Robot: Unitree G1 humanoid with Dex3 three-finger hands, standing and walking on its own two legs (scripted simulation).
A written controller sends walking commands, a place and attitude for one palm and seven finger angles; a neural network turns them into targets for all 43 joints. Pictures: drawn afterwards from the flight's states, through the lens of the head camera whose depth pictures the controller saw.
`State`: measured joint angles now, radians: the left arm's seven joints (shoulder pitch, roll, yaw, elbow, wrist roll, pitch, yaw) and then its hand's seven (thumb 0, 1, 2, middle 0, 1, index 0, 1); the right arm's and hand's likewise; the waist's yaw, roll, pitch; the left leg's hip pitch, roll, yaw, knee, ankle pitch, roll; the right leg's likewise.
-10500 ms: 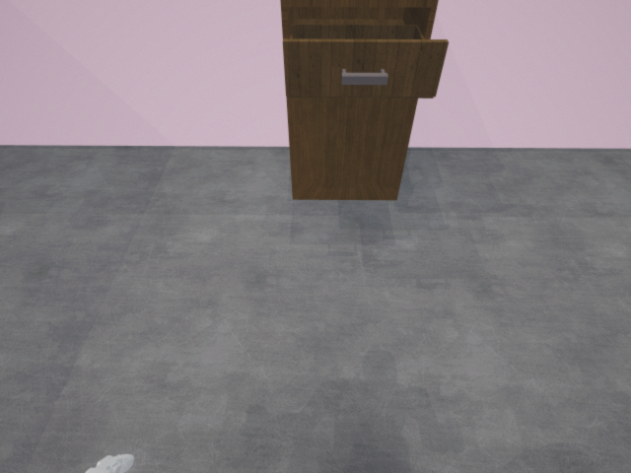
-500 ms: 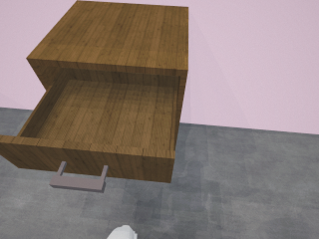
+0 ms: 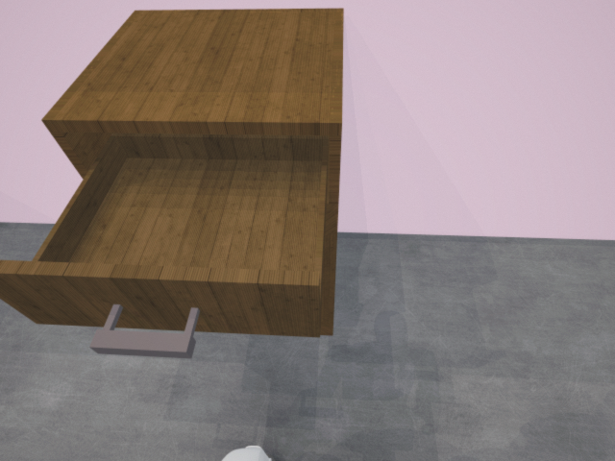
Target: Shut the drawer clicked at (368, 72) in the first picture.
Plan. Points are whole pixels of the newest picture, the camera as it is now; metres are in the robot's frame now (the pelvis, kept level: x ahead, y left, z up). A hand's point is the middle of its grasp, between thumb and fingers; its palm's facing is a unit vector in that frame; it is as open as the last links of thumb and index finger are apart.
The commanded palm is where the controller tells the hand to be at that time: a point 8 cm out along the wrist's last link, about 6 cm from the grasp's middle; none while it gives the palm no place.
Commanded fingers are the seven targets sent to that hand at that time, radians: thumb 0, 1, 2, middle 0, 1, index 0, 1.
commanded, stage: come to a stop and stand still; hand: left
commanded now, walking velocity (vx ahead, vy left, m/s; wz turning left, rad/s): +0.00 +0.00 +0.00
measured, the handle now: (149, 328) +0.28 +0.24 +0.00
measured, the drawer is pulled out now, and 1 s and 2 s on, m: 0.28 0.28 0.28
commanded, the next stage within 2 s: look again from close up in 0.40 s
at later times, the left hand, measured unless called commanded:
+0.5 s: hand out of the picture -0.01 +0.14 -0.16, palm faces +0.02 -0.98 -0.18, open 7.3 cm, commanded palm none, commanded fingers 0.00 0.90 0.90 -0.20 -0.30 -0.20 -0.30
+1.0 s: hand out of the picture +0.07 +0.23 -0.17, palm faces -0.01 -0.97 -0.23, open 7.3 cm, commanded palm none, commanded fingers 0.00 0.90 0.90 -0.20 -0.30 -0.20 -0.30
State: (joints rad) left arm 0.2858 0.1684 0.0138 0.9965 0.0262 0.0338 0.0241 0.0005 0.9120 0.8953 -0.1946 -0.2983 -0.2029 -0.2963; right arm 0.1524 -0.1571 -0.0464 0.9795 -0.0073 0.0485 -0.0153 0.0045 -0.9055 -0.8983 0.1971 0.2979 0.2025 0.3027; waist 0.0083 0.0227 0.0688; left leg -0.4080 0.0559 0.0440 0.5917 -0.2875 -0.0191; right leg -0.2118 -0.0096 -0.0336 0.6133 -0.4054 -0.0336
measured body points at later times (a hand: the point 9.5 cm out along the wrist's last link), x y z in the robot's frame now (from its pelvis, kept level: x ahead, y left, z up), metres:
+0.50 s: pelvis +0.00 -0.02 +0.01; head +0.01 -0.03 +0.46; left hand -0.01 +0.20 -0.14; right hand -0.03 -0.23 -0.15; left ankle +0.03 +0.14 -0.73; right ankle -0.05 -0.09 -0.73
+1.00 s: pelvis +0.02 +0.04 +0.00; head +0.03 +0.04 +0.45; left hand +0.07 +0.28 -0.15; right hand +0.09 -0.19 -0.14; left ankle +0.03 +0.14 -0.73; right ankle -0.05 -0.09 -0.73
